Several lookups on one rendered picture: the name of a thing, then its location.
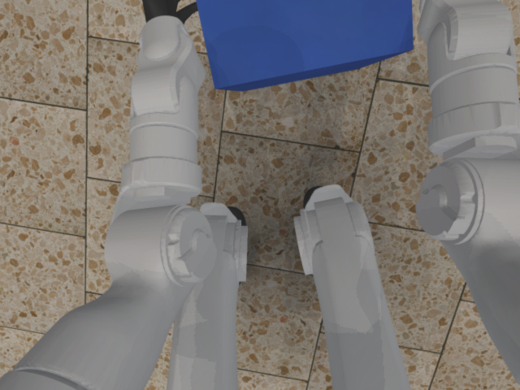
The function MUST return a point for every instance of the robot left forearm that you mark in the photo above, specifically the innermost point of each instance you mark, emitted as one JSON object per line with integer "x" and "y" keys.
{"x": 162, "y": 168}

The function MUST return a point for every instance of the robot right shin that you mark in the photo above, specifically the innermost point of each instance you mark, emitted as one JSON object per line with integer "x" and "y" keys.
{"x": 356, "y": 213}

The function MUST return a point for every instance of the left robot upper arm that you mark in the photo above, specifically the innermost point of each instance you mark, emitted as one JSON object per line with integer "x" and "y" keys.
{"x": 154, "y": 257}

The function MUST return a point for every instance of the robot right forearm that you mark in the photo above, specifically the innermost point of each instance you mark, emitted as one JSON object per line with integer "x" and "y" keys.
{"x": 472, "y": 73}

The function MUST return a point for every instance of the robot right foot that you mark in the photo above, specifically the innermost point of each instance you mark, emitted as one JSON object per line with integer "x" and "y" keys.
{"x": 308, "y": 195}

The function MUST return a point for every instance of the robot left hand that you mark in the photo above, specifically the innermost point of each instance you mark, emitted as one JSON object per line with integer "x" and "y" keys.
{"x": 155, "y": 8}

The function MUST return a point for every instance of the right robot upper arm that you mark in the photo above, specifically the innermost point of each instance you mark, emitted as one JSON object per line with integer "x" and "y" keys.
{"x": 472, "y": 205}

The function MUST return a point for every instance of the carton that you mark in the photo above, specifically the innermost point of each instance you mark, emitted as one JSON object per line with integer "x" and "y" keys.
{"x": 252, "y": 44}

